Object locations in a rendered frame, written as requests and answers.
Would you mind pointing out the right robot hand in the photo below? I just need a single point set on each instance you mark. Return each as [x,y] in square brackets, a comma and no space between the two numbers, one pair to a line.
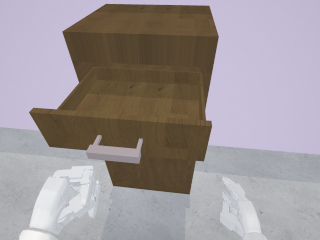
[243,218]

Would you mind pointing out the left robot forearm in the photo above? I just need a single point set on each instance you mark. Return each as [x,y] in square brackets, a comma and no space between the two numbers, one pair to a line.
[37,234]

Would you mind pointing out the drawer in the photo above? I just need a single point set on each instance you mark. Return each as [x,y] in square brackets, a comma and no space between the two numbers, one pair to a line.
[165,108]

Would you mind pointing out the cabinet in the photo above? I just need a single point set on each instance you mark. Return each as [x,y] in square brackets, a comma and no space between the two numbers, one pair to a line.
[152,37]

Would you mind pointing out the left robot hand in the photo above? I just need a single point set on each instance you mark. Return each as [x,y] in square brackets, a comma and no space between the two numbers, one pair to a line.
[50,212]

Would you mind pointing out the handle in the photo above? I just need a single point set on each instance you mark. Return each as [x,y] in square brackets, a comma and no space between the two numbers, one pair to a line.
[116,154]

